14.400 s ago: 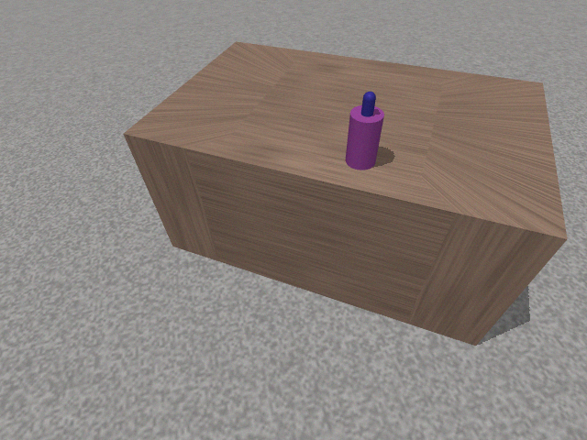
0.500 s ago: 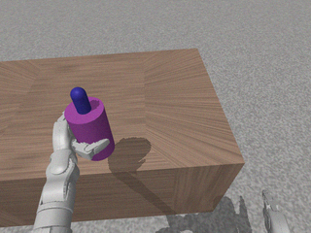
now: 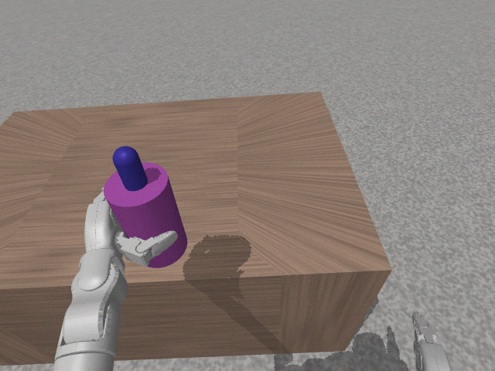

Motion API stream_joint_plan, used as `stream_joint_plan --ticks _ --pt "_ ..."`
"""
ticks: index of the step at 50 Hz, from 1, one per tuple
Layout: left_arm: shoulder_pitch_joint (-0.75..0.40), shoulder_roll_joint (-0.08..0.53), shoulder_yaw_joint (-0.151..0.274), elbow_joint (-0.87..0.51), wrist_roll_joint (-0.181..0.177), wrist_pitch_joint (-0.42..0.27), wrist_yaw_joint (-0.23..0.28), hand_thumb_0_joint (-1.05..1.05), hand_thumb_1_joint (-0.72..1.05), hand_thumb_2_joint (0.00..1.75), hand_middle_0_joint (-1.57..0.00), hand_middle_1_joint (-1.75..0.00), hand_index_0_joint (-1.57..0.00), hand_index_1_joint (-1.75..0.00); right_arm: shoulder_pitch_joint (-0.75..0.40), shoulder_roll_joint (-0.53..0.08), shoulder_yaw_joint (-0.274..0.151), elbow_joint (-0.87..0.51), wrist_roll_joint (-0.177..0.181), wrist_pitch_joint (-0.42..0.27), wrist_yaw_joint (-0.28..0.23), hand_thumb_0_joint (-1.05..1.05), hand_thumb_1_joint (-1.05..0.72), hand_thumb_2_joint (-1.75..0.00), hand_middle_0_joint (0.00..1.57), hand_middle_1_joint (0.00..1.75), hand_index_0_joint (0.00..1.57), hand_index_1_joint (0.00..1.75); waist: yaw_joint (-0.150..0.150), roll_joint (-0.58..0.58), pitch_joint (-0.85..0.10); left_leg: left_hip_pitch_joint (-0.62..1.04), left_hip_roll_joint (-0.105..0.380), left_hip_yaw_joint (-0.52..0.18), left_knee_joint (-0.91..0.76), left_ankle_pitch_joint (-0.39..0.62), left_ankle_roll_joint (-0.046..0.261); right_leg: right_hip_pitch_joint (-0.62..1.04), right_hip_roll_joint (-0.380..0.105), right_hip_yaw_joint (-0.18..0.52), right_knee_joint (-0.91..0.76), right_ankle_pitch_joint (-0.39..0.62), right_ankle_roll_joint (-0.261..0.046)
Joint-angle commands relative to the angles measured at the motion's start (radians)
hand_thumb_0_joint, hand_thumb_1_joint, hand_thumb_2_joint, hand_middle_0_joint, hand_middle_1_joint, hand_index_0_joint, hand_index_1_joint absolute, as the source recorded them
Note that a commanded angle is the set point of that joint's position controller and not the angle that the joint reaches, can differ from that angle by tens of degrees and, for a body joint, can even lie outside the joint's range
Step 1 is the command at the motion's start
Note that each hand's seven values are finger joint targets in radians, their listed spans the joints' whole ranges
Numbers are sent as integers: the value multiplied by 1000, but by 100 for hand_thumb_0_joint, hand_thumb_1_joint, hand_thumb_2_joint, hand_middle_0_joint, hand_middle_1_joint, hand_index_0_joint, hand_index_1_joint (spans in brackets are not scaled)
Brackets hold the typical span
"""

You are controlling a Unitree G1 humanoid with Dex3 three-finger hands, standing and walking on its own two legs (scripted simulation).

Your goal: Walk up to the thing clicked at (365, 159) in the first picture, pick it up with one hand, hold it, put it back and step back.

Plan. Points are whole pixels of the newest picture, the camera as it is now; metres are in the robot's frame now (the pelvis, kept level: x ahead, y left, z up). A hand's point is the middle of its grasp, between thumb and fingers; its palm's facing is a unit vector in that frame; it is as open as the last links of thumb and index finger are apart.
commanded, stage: hold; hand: left
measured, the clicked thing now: (145, 205) +0.34 +0.17 +0.14
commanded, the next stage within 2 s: none
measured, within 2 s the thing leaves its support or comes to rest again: neither
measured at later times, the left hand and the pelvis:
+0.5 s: hand (141, 215) +0.33 +0.17 +0.13, palm faces +0.19 -0.98 -0.03, open 11.8 cm; pelvis +0.01 +0.01 +0.01, yaw +0 degrees
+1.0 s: hand (140, 219) +0.33 +0.17 +0.13, palm faces +0.19 -0.98 -0.03, open 11.8 cm; pelvis +0.01 +0.01 +0.01, yaw +0 degrees
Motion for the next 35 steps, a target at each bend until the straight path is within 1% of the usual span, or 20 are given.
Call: stream_joint_plan --ticks 1,5,6,7,8,10,11,13,14,17,20,22,23,24,26,27,30,32,34,35 --pt "-495 180 90 -414 -25 -119 -1 0 5 136 -127 -150 -130 -150 -94 -125 -59 -127 0 -75 -13 0 55 -5 5 5 5 5 -6 -8 -257 199 -10 15 -96 199 23 25 0 -21 -134 259 9" --pt "-476 166 81 -451 -24 -102 3 0 3 135 -127 -150 -131 -150 -119 -90 -33 -129 5 -90 -6 0 54 -5 5 5 5 5 13 29 -264 217 -10 9 -107 230 15 51 4 -32 -132 270 0" --pt "-457 170 94 -440 -26 -98 4 0 1 135 -128 -150 -131 -151 -115 -123 -60 -129 2 -94 -8 0 53 -5 5 5 5 5 4 -5 -275 224 -6 6 -107 232 18 59 7 -34 -132 273 3" --pt "-460 164 91 -454 -27 -94 2 0 3 135 -127 -150 -131 -150 -124 -90 -36 -113 3 -98 -6 0 54 -5 5 5 5 5 16 8 -267 217 -10 11 -103 240 19 64 4 -31 -139 284 4" --pt "-441 179 110 -452 -29 -88 3 0 2 134 -128 -150 -131 -150 -119 -126 -63 -122 1 -102 -8 0 53 -6 5 5 5 5 6 -3 -296 230 -12 15 -97 260 21 85 0 -27 -139 312 8" --pt "-432 152 82 -482 -28 -77 0 0 0 133 -128 -149 -131 -150 -92 -85 -35 -97 2 -106 -2 0 53 -5 5 5 5 5 8 13 -299 247 -10 13 -99 302 20 85 2 -30 -136 351 7" --pt "-435 162 92 -496 -29 -71 1 0 0 133 -127 -149 -130 -149 -93 -107 -50 -101 1 -109 -5 0 53 -6 5 5 5 5 3 2 -303 261 -7 10 -99 325 20 86 5 -32 -133 367 8" --pt "-424 151 78 -496 -21 -59 3 0 2 133 -127 -148 -130 -148 -132 -116 -52 -109 0 -115 -4 0 54 -5 5 5 5 5 5 -4 -259 245 -9 10 -110 295 19 77 5 -32 -145 339 8" --pt "-426 172 102 -511 -22 -56 5 0 3 133 -127 -148 -130 -149 -126 -124 -62 -87 -1 -118 -6 0 54 -5 5 5 5 5 13 -1 -257 243 -8 8 -114 280 19 81 5 -33 -150 321 7" --pt "-434 149 83 -535 -23 -52 4 0 1 134 -129 -150 -131 -151 -134 -115 -60 -82 -2 -128 -6 0 53 -6 5 5 5 5 6 12 -256 252 -10 7 -126 259 18 84 4 -32 -159 303 5" --pt "-397 152 96 -554 -29 -44 3 0 1 133 -128 -149 -131 -150 -130 -119 -62 -86 -2 -137 -7 0 53 -6 5 5 5 5 8 -12 -270 264 -8 7 -120 303 20 103 6 -35 -154 343 8" --pt "-394 140 86 -571 -25 -34 1 0 1 134 -127 -149 -130 -150 -120 -109 -58 -87 -4 -143 -8 0 53 -6 5 5 5 5 1 -6 -277 279 -8 8 -120 311 21 103 6 -35 -162 353 9" --pt "-391 145 85 -590 -23 -27 3 0 1 132 -126 -148 -129 -149 -113 -103 -53 -57 -4 -144 -8 0 53 -6 5 5 5 5 14 12 -268 275 -7 3 -128 312 18 103 7 -38 -160 347 5" --pt "-398 127 68 -588 -25 -24 -2 0 0 133 -127 -149 -130 -149 -116 -94 -50 -62 -4 -148 -8 0 53 -6 5 5 5 5 -2 10 -263 283 -10 6 -126 307 20 99 5 -35 -167 349 7" --pt "-390 132 74 -565 -25 -16 -3 0 0 133 -127 -149 -130 -149 -141 -119 -62 -69 -6 -157 -10 0 53 -6 5 5 5 5 -5 -17 -265 294 -8 3 -127 328 21 103 6 -38 -168 365 10" --pt "-407 126 60 -559 -21 -10 -5 0 0 132 -126 -148 -130 -148 -142 -101 -50 -45 -6 -158 -10 0 53 -6 5 5 5 5 -6 5 -259 290 -11 6 -123 349 23 103 2 -33 -166 394 9" --pt "-434 143 79 -558 -23 -2 -4 0 2 133 -127 -148 -130 -149 -157 -109 -53 -46 -9 -167 -11 0 53 -6 5 5 5 5 0 9 -285 305 -10 1 -121 382 23 121 1 -34 -166 418 10" --pt "-444 108 46 -576 -21 1 -5 0 1 132 -128 -148 -131 -149 -158 -91 -36 -55 -9 -172 -6 0 54 -6 5 5 5 5 4 8 -265 301 -6 -4 -136 360 17 119 7 -43 -168 383 3" --pt "-420 147 92 -539 -22 10 1 0 3 133 -129 -149 -132 -150 -134 -128 -70 -21 -9 -171 -10 0 53 -6 5 5 5 5 7 14 -260 308 -8 -5 -139 371 15 119 7 -44 -172 390 3" --pt "-409 133 82 -526 -25 10 -3 0 1 133 -130 -150 -132 -150 -120 -139 -83 -18 -9 -171 -9 0 53 -6 5 5 5 5 -2 -8 -237 292 -7 -3 -144 340 17 114 8 -45 -178 371 4"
